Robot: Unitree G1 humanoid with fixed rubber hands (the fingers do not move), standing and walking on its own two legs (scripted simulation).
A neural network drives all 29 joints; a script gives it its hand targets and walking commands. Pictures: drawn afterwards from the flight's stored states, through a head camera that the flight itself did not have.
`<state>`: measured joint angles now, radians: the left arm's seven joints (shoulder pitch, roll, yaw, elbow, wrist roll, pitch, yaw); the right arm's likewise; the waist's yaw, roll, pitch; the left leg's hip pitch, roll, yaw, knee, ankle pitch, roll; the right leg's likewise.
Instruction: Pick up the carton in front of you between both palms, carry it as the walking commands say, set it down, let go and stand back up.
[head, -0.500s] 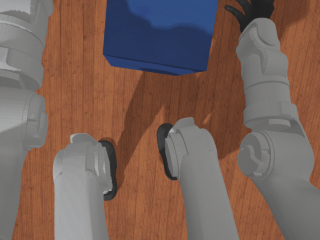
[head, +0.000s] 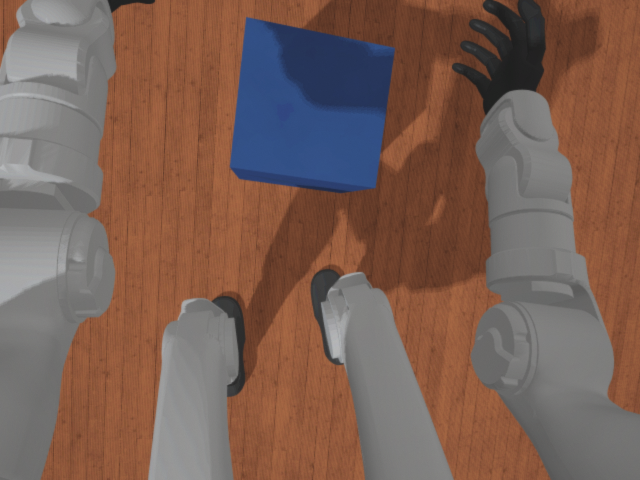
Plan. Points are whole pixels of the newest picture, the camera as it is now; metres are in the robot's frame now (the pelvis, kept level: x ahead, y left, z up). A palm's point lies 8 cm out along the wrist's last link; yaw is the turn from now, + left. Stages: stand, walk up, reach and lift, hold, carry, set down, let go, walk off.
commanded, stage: set down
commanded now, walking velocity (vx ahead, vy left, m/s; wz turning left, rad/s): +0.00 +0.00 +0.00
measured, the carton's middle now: (304, 124) +0.52 -0.08 -0.41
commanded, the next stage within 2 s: let go in 0.26 s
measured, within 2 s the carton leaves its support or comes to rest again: neither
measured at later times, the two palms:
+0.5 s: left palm out of the picture +0.54 +0.16 +0.01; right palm (592, 89) +0.45 -0.23 +0.02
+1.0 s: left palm out of the picture +0.37 +0.20 +0.12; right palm out of the picture +0.30 -0.23 +0.15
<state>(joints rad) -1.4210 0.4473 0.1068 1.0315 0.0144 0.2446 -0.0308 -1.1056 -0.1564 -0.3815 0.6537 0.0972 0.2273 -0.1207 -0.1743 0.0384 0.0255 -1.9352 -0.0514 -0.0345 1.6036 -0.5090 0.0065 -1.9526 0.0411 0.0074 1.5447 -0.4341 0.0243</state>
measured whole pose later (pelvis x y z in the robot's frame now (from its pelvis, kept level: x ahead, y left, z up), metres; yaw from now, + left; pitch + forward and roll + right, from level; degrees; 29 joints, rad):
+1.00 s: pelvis +0.10 +0.00 +0.22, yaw +1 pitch +17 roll +0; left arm -0.13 0.17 0.13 0.61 0.06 0.02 0.05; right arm 0.08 -0.17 -0.05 0.42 0.04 0.02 0.09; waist -0.10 -0.03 -0.02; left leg -0.59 -0.03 -0.05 0.61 -0.31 0.01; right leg -0.63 0.03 0.03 0.60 -0.27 0.00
